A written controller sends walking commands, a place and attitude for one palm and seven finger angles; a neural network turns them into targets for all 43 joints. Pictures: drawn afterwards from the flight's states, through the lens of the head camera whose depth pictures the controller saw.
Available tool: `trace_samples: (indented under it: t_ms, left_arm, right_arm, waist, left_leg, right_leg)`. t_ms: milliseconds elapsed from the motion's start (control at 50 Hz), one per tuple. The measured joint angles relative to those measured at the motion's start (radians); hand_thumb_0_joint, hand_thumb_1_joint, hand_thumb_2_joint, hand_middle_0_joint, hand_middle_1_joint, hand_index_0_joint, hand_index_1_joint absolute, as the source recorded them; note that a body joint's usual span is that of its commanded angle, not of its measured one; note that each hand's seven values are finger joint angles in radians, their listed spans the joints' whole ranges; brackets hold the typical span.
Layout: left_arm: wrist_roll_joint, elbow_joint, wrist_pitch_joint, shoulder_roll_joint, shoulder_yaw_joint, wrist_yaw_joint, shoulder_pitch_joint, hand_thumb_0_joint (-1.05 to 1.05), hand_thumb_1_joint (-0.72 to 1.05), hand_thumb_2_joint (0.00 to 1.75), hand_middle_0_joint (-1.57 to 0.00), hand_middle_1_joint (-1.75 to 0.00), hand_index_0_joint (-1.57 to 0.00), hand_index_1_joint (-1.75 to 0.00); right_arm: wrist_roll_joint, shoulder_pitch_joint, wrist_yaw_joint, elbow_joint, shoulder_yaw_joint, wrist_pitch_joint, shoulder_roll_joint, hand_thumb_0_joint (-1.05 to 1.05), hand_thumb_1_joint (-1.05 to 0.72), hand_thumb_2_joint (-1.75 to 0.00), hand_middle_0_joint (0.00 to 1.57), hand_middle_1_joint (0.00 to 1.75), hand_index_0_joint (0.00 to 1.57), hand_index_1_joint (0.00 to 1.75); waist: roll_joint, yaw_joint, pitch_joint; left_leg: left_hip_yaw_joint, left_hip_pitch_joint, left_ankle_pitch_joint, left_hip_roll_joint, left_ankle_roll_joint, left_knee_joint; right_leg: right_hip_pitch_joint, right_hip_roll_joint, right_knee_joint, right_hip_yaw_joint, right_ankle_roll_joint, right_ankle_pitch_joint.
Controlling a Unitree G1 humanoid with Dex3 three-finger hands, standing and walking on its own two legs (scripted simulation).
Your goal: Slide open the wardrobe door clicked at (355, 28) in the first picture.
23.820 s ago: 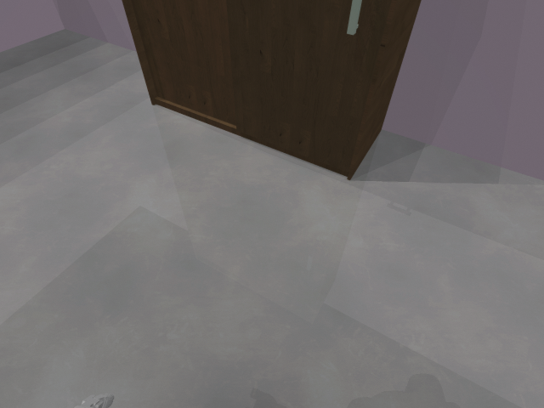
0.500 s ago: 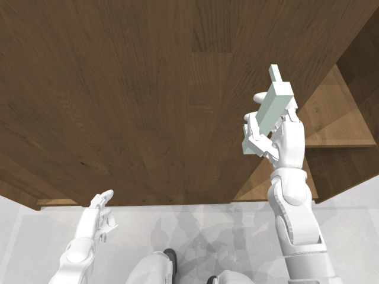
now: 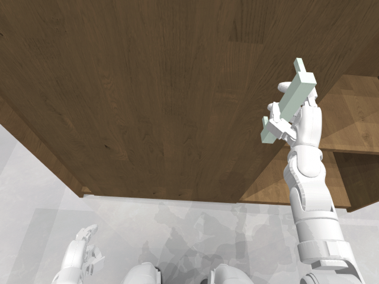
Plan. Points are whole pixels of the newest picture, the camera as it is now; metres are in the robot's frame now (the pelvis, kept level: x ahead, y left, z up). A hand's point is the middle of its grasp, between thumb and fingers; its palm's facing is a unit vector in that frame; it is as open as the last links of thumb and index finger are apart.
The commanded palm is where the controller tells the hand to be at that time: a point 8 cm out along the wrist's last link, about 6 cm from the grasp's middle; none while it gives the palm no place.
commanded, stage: step sideways, sliding the door along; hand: right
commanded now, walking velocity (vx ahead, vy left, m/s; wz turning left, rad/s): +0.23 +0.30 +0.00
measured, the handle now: (281, 104) +0.46 -0.17 +0.10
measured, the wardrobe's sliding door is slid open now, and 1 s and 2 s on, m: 0.63 0.63 0.63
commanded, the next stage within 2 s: stop walking and hold the door there in 0.12 s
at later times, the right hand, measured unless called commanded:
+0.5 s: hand (274, 117) +0.42 -0.14 +0.11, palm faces +0.46 +0.85 -0.26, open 6.4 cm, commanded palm +0.37 -0.19 +0.09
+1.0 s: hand (273, 115) +0.42 -0.14 +0.11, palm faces +0.44 +0.87 -0.21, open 6.0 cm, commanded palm +0.37 -0.17 +0.09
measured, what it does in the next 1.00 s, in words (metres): steps to the left: right foot, then left foot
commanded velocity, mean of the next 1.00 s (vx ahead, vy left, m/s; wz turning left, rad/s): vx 0.02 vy -0.06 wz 0.01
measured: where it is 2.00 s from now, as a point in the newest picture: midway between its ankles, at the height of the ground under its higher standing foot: outside the picture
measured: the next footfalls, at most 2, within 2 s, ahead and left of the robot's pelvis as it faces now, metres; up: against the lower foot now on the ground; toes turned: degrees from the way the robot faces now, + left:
right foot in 0.04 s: +0.05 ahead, -0.09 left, +0.00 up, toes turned -10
left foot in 0.36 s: +0.07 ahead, +0.33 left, +0.00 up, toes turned +7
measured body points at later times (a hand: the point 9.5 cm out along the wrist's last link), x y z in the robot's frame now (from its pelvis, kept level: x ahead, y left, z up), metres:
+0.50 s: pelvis +0.01 +0.15 -0.01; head +0.07 +0.19 +0.44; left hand +0.16 +0.44 -0.13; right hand +0.39 -0.18 +0.12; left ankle +0.03 +0.32 -0.73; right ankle +0.01 +0.02 -0.68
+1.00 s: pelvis -0.01 +0.15 +0.00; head +0.01 +0.16 +0.45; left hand +0.03 +0.42 -0.12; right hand +0.39 -0.18 +0.12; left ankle -0.01 +0.27 -0.73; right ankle +0.05 +0.05 -0.73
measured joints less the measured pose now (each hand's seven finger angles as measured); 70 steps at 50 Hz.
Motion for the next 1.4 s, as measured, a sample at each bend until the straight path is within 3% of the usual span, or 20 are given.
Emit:
trace_samples:
  t_ms: [40, 60, 120, 180, 240, 340, 360, 400, 440, 480, 580, 640, 700, 740, 800, 900, 960, 1020, 1140, 1400]
  left_arm:
    - [0.0, -0.022, -0.002, 0.01, 0.003, -0.002, 0.027, 0.01, 0.91, 0.9, -0.2, -0.3, -0.19, -0.3]
    - [-0.002, -0.02, -0.003, -0.002, 0.01, -0.007, 0.027, 0.01, 0.91, 0.9, -0.2, -0.3, -0.19, -0.3]
    - [-0.009, -0.006, -0.006, -0.031, 0.003, -0.036, 0.027, 0.01, 0.91, 0.9, -0.2, -0.3, -0.19, -0.3]
    - [-0.012, -0.008, -0.006, -0.046, -0.005, -0.06, 0.031, 0.01, 0.91, 0.9, -0.2, -0.3, -0.19, -0.3]
    - [-0.015, -0.027, 0.0, -0.059, -0.012, -0.067, 0.038, 0.01, 0.91, 0.9, -0.21, -0.3, -0.2, -0.3]
    - [-0.017, -0.057, 0.015, -0.065, -0.041, -0.061, 0.035, 0.01, 0.9, 0.9, -0.21, -0.3, -0.2, -0.3]
    - [-0.02, -0.064, 0.009, -0.066, -0.045, -0.06, 0.045, 0.01, 0.9, 0.9, -0.21, -0.3, -0.2, -0.3]
    - [-0.02, -0.048, 0.012, -0.023, -0.044, -0.049, 0.016, 0.01, 0.9, 0.9, -0.21, -0.3, -0.2, -0.3]
    - [-0.024, -0.02, 0.022, 0.03, -0.025, -0.026, -0.011, 0.01, 0.9, 0.9, -0.21, -0.3, -0.2, -0.3]
    - [-0.027, 0.009, 0.017, 0.069, -0.007, -0.007, -0.01, 0.01, 0.9, 0.9, -0.21, -0.3, -0.2, -0.3]
    - [-0.024, 0.046, 0.012, 0.115, 0.011, 0.009, 0.043, 0.01, 0.91, 0.9, -0.2, -0.3, -0.19, -0.3]
    - [-0.022, 0.043, 0.015, 0.129, 0.017, 0.01, 0.091, 0.01, 0.91, 0.9, -0.2, -0.3, -0.19, -0.3]
    - [-0.023, 0.037, 0.019, 0.115, 0.027, 0.013, 0.116, 0.01, 0.91, 0.9, -0.2, -0.3, -0.19, -0.3]
    - [-0.019, 0.024, 0.014, 0.086, 0.019, 0.01, 0.125, 0.01, 0.91, 0.9, -0.2, -0.3, -0.19, -0.3]
    - [-0.019, 0.007, -0.01, 0.043, -0.006, 0.005, 0.149, 0.01, 0.91, 0.9, -0.2, -0.3, -0.19, -0.3]
    - [-0.014, 0.008, -0.031, -0.001, -0.055, -0.004, 0.181, 0.01, 0.9, 0.9, -0.21, -0.3, -0.2, -0.3]
    - [-0.017, 0.032, -0.022, 0.008, -0.059, -0.002, 0.174, 0.01, 0.9, 0.9, -0.21, -0.3, -0.2, -0.3]
    - [-0.025, 0.057, -0.016, 0.027, -0.052, 0.007, 0.191, 0.01, 0.9, 0.9, -0.21, -0.3, -0.2, -0.3]
    - [-0.021, 0.084, -0.017, 0.045, -0.039, 0.02, 0.214, 0.01, 0.9, 0.9, -0.21, -0.3, -0.2, -0.3]
    - [-0.022, 0.054, -0.04, 0.037, -0.05, 0.016, 0.197, 0.01, 0.9, 0.9, -0.21, -0.3, -0.2, -0.3]
  right_arm:
    - [0.025, -0.04, 0.0, 0.021, 0.006, 0.005, -0.008, 0.0, -0.72, -0.83, 0.31, 1.35, 0.16, 1.4]
    - [0.029, -0.072, 0.001, 0.04, 0.011, 0.004, -0.019, 0.0, -0.72, -0.83, 0.31, 1.35, 0.16, 1.4]
    - [0.029, -0.138, 0.005, 0.108, 0.014, 0.003, -0.045, 0.01, -0.73, -0.83, 0.27, 1.37, 0.16, 1.37]
    - [0.042, -0.167, 0.018, 0.151, 0.002, 0.002, -0.068, 0.02, -0.73, -0.84, 0.26, 1.37, 0.17, 1.36]
    - [0.06, -0.181, 0.027, 0.165, -0.021, 0.005, -0.094, 0.02, -0.72, -0.84, 0.27, 1.34, 0.2, 1.35]
    - [0.006, -0.111, 0.106, 0.25, -0.146, -0.063, -0.244, -0.05, -0.64, -0.83, 0.35, 1.32, 0.26, 1.35]
    - [0.002, -0.106, 0.113, 0.277, -0.17, -0.069, -0.276, -0.06, -0.62, -0.83, 0.36, 1.31, 0.27, 1.35]
    - [-0.023, -0.079, 0.109, 0.333, -0.253, -0.093, -0.298, -0.09, -0.59, -0.82, 0.39, 1.31, 0.29, 1.34]
    - [-0.013, -0.059, 0.109, 0.389, -0.314, -0.101, -0.293, -0.1, -0.57, -0.82, 0.39, 1.28, 0.31, 1.35]
    - [-0.014, -0.062, 0.104, 0.436, -0.347, -0.098, -0.281, -0.09, -0.57, -0.82, 0.38, 1.25, 0.34, 1.35]
    - [-0.053, -0.078, 0.107, 0.54, -0.361, -0.119, -0.286, -0.09, -0.56, -0.82, 0.38, 1.27, 0.39, 1.37]
    - [-0.066, -0.077, 0.103, 0.556, -0.337, -0.131, -0.286, -0.08, -0.56, -0.83, 0.4, 1.31, 0.41, 1.38]
    - [-0.063, -0.071, 0.093, 0.549, -0.306, -0.142, -0.294, -0.07, -0.57, -0.82, 0.41, 1.34, 0.42, 1.39]
    - [-0.06, -0.06, 0.087, 0.555, -0.305, -0.151, -0.311, -0.07, -0.59, -0.81, 0.4, 1.34, 0.41, 1.39]
    - [-0.047, -0.064, 0.079, 0.575, -0.313, -0.144, -0.328, -0.06, -0.6, -0.79, 0.37, 1.33, 0.4, 1.39]
    - [-0.037, -0.104, 0.083, 0.623, -0.337, -0.122, -0.37, -0.06, -0.62, -0.77, 0.35, 1.31, 0.39, 1.4]
    - [-0.033, -0.119, 0.08, 0.674, -0.371, -0.129, -0.375, -0.06, -0.62, -0.77, 0.35, 1.28, 0.38, 1.4]
    - [-0.039, -0.135, 0.08, 0.71, -0.366, -0.131, -0.371, -0.06, -0.61, -0.77, 0.34, 1.27, 0.4, 1.4]
    - [-0.045, -0.134, 0.076, 0.721, -0.305, -0.13, -0.375, -0.06, -0.63, -0.76, 0.34, 1.3, 0.42, 1.4]
    - [-0.035, -0.155, 0.082, 0.747, -0.3, -0.131, -0.393, -0.06, -0.64, -0.74, 0.32, 1.3, 0.4, 1.4]
  waist:
    - [-0.001, -0.01, -0.021]
    - [0.021, -0.021, -0.006]
    - [0.057, -0.06, 0.023]
    - [0.04, -0.09, 0.027]
    - [0.019, -0.113, 0.034]
    - [0.001, -0.077, -0.013]
    - [0.022, -0.064, -0.029]
    - [-0.015, -0.017, -0.031]
    - [-0.054, 0.019, -0.027]
    - [-0.057, 0.033, -0.03]
    - [-0.019, 0.052, -0.074]
    - [-0.007, 0.056, -0.112]
    - [0.013, 0.046, -0.131]
    - [0.025, 0.044, -0.14]
    - [0.024, 0.052, -0.143]
    - [0.043, 0.046, -0.14]
    - [0.007, 0.069, -0.123]
    - [0.0, 0.064, -0.132]
    - [0.029, 0.054, -0.159]
    - [0.032, 0.048, -0.167]
  left_leg:
    - [0.019, -0.047, -0.041, -0.037, -0.003, 0.087]
    - [-0.011, -0.076, -0.1, -0.048, -0.011, 0.191]
    - [-0.066, -0.152, -0.174, -0.067, -0.024, 0.474]
    - [-0.069, -0.199, -0.136, -0.037, -0.041, 0.574]
    - [-0.068, -0.185, -0.114, 0.003, -0.052, 0.49]
    - [-0.031, -0.031, -0.033, 0.011, -0.061, 0.082]
    - [-0.032, 0.018, 0.046, 0.025, -0.054, -0.016]
    - [-0.024, 0.018, -0.007, 0.027, -0.09, 0.015]
    - [-0.029, 0.01, -0.048, 0.036, -0.094, 0.048]
    - [-0.039, 0.019, -0.051, 0.056, -0.093, 0.042]
    - [-0.042, 0.053, -0.033, 0.08, -0.097, -0.002]
    - [-0.036, 0.058, -0.035, 0.07, -0.103, -0.001]
    - [-0.054, 0.037, -0.081, 0.054, -0.089, 0.038]
    - [-0.069, -0.001, -0.199, 0.024, -0.061, 0.137]
    - [-0.046, -0.011, -0.226, -0.016, -0.05, 0.199]
    - [-0.023, 0.092, -0.049, -0.035, -0.037, -0.06]
    - [-0.017, 0.091, -0.016, -0.053, -0.017, -0.068]
    - [-0.027, 0.091, -0.021, -0.051, -0.021, -0.073]
    - [-0.056, 0.091, -0.055, -0.045, -0.036, -0.061]
    - [-0.06, 0.094, 0.02, -0.067, -0.026, -0.128]
  right_leg:
    - [0.057, -0.017, -0.174, -0.015, -0.06, 0.2]
    - [0.05, -0.024, -0.151, -0.008, -0.077, 0.202]
    - [0.064, -0.066, -0.14, 0.013, -0.042, 0.17]
    - [0.081, -0.13, -0.198, 0.04, 0.003, 0.203]
    - [0.097, -0.191, -0.251, 0.063, 0.038, 0.237]
    - [0.09, -0.266, -0.232, 0.07, 0.08, 0.222]
    - [0.073, -0.255, -0.189, 0.07, 0.072, 0.196]
    - [0.012, -0.218, -0.029, 0.133, 0.031, 0.073]
    - [-0.047, -0.127, 0.145, 0.164, 0.01, -0.025]
    - [-0.087, -0.043, 0.251, 0.137, 0.003, -0.059]
    - [-0.069, 0.04, 0.113, 0.059, -0.003, -0.006]
    - [0.01, 0.029, -0.099, 0.054, 0.0, 0.144]
    - [0.038, 0.015, -0.159, 0.034, -0.068, 0.219]
    - [0.042, 0.002, -0.18, 0.016, -0.083, 0.212]
    - [0.051, -0.017, -0.235, 0.012, -0.079, 0.247]
    - [0.025, -0.023, -0.232, -0.014, -0.063, 0.264]
    - [0.017, -0.034, -0.22, 0.004, -0.047, 0.255]
    - [0.015, -0.006, -0.215, 0.038, -0.04, 0.221]
    - [0.047, 0.013, -0.266, 0.025, -0.088, 0.282]
    - [0.034, -0.002, -0.292, 0.029, -0.073, 0.305]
